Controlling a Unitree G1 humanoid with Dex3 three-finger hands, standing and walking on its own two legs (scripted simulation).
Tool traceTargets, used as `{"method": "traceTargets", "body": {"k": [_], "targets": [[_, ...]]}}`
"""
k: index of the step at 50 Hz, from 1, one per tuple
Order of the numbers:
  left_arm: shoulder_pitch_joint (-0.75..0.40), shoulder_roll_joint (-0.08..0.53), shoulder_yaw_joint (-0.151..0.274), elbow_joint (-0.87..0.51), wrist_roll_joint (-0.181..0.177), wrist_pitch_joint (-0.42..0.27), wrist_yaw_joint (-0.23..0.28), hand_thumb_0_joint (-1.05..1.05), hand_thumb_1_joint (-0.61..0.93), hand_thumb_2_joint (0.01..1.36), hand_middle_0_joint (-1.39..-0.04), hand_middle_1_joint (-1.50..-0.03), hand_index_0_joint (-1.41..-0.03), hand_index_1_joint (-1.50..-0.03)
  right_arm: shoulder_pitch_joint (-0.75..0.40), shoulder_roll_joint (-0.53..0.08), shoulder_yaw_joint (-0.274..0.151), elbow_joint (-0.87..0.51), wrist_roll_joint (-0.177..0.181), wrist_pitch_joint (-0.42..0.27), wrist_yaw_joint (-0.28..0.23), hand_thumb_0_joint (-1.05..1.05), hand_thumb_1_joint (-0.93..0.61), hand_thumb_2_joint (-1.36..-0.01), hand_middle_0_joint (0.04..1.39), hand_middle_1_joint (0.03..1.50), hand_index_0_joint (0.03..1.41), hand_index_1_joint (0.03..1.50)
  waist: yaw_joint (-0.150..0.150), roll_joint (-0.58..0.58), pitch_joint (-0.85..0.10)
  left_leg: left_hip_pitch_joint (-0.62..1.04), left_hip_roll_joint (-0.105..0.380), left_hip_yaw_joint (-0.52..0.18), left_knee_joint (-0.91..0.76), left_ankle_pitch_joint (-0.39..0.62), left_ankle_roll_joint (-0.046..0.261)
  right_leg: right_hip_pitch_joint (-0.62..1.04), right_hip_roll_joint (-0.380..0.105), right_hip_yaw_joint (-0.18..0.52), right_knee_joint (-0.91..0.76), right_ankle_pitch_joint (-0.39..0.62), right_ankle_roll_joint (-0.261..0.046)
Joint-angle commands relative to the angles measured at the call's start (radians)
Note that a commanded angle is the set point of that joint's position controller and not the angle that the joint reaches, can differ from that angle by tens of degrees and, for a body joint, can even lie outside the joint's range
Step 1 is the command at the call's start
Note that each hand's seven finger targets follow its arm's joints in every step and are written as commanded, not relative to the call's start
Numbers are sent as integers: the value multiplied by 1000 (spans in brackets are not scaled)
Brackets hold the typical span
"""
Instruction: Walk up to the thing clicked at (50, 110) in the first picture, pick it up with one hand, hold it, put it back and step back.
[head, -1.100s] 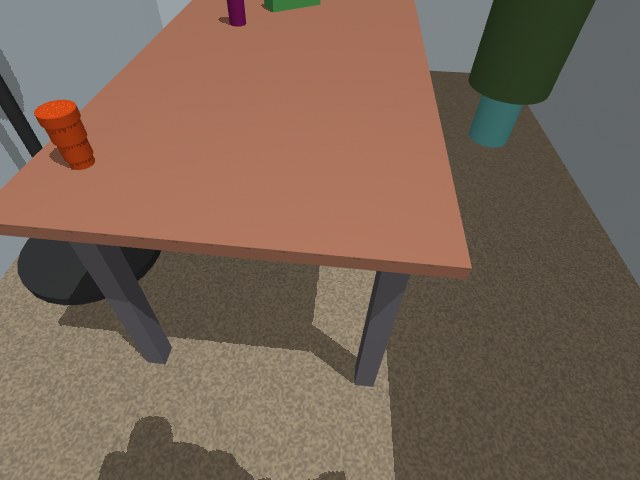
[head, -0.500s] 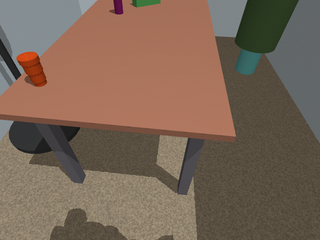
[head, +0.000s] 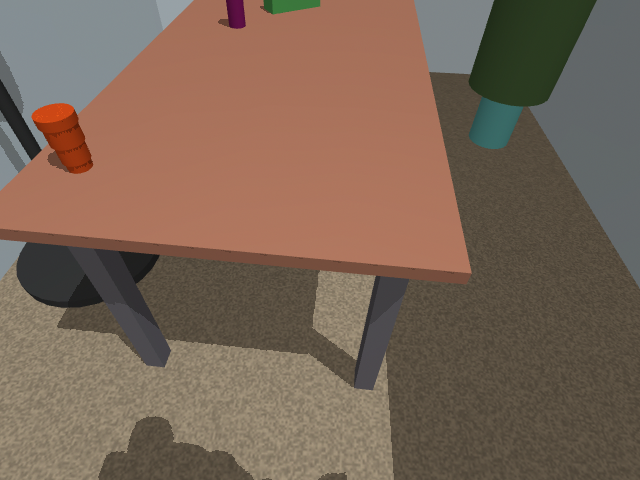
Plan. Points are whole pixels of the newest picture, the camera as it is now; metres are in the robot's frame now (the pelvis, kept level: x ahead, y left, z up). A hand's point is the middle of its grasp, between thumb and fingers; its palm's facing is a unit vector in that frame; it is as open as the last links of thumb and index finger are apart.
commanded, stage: stand
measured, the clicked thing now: (67, 141) +0.74 +0.49 +0.02
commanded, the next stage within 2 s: walk up in 0.02 s
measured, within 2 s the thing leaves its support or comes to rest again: neither
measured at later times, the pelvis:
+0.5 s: pelvis +0.00 +0.12 -0.03, yaw +18 degrees
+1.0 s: pelvis +0.02 +0.24 -0.03, yaw +31 degrees
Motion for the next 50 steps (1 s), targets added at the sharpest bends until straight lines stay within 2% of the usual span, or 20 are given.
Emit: {"method": "traceTargets", "body": {"k": [1,3,5,8,12,18,19,20,21,23,25,30,31,32,33,34,36,39,45,50], "targets": [[42,386,118,-77,-15,-26,38,0,900,900,-200,-300,-200,-300,-36,-302,-109,-180,-51,28,35,0,-900,-900,200,300,200,300,40,74,-46,-247,33,-102,122,232,74,158,-135,60,61,117,-29],[118,413,150,-99,11,-25,68,0,900,900,-200,-300,-200,-300,-64,-227,-108,-251,-61,66,63,0,-900,-900,200,300,200,300,70,-110,-42,-432,21,-12,432,-210,38,189,-396,227,-57,204,-174],[81,402,157,-171,23,-34,78,0,900,900,-200,-300,-200,-300,-67,-248,-133,-323,-80,86,83,0,-900,-900,200,300,200,300,59,-91,-41,-461,82,-80,658,-310,34,67,-525,268,-56,229,-275],[-26,358,149,-231,28,-42,80,0,900,900,-200,-300,-200,-300,53,-259,-165,-326,-78,102,118,0,-900,-900,200,300,200,300,-23,-68,-25,-428,119,-115,727,-239,11,-23,-430,118,-53,64,-236],[46,385,160,-264,40,-55,80,0,900,900,-200,-300,-200,-300,23,-240,-173,-380,-64,98,135,0,-900,-900,200,300,200,300,14,-130,-31,-405,151,-90,543,-195,1,-10,-386,-4,58,186,-209],[70,361,154,-296,23,-30,59,0,900,900,-200,-300,-200,-300,208,-268,-207,-324,-51,72,119,0,-900,-900,200,300,200,300,-72,-41,-120,-31,8,79,262,-52,53,-205,-237,-159,400,-2,-79],[86,326,142,-303,20,-28,58,0,900,900,-200,-300,-200,-300,268,-318,-221,-319,-58,71,109,0,-900,-900,200,300,200,300,-116,63,-132,29,10,15,223,-94,102,-268,-181,-183,580,-80,-44],[97,273,130,-337,7,-27,55,0,900,900,-200,-300,-200,-300,264,-421,-236,-346,-66,68,99,0,-900,-900,200,300,200,300,-114,333,-83,34,192,-398,53,7,198,-462,-17,-217,776,-436,10],[27,297,127,-352,3,-34,64,0,900,900,-200,-300,-200,-300,247,-457,-235,-357,-42,64,101,0,-900,-900,200,300,200,300,-131,377,-64,-20,242,-610,-34,4,282,-483,-2,-84,761,-557,6],[45,340,121,-328,-1,-46,68,0,900,900,-200,-300,-200,-300,182,-416,-215,-387,-31,75,87,0,-900,-900,200,300,200,300,-86,271,3,-99,223,-499,-4,-27,310,-460,-63,-32,753,-481,0],[191,332,125,-277,-20,-50,67,0,900,900,-200,-300,-200,-300,106,-343,-190,-418,-39,74,72,0,-900,-900,200,300,200,300,-18,240,-33,-54,145,-332,128,110,254,-428,-94,-27,620,-359,-3],[303,312,129,-253,-1,-70,84,0,900,900,-200,-300,-200,-300,63,-293,-180,-498,-45,85,83,0,-900,-900,200,300,200,300,25,182,-88,-240,101,-311,200,101,238,-114,-22,-70,272,-162,-4],[396,333,141,-230,6,-78,91,0,900,900,-200,-300,-200,-300,9,-270,-174,-519,-39,92,88,0,-900,-900,200,300,200,300,82,129,-102,-375,70,-284,276,-40,194,50,-48,-42,183,-20,-4],[481,414,169,-222,24,-84,100,0,900,900,-200,-300,-200,-300,-11,-199,-156,-540,-35,95,84,0,-900,-900,200,300,200,300,149,-81,-102,-531,-55,-230,470,-250,134,144,-187,165,32,-102,-15],[400,497,189,-264,41,-83,108,0,900,900,-200,-300,-200,-300,70,-163,-150,-532,-44,99,78,0,-900,-900,200,300,200,300,95,-160,-84,-616,-153,-209,691,-377,50,92,-450,521,-113,-317,-51],[258,511,191,-306,39,-76,114,0,900,900,-200,-300,-200,-300,134,-247,-176,-491,-51,111,69,0,-900,-900,200,300,200,300,38,-65,-41,-569,-102,-257,797,-349,37,-71,-538,624,-183,-522,-99],[112,460,177,-350,33,-83,105,0,900,900,-200,-300,-200,-300,193,-316,-198,-443,-51,110,76,0,-900,-900,200,300,200,300,-29,-92,85,-557,-21,-223,884,-276,24,-198,-502,479,-149,-514,-200],[179,355,152,-327,31,-104,100,0,900,900,-200,-300,-200,-300,200,-276,-187,-412,-39,95,94,0,-900,-900,200,300,200,300,-15,-122,77,-490,-35,-186,867,-151,-4,-189,-321,168,-70,-181,-128],[314,392,165,-323,31,-104,70,0,900,900,-200,-300,-200,-300,75,-231,-164,-465,-26,68,108,0,-900,-900,200,300,200,300,61,-222,7,-498,38,-87,596,-184,-15,36,-322,9,88,210,-176],[214,412,155,-374,26,-76,43,0,900,900,-200,-300,-200,-300,130,-246,-173,-400,-4,41,87,0,-900,-900,200,300,200,300,1,-244,-61,-173,3,72,329,-160,21,-144,-318,-102,268,170,-148]]}}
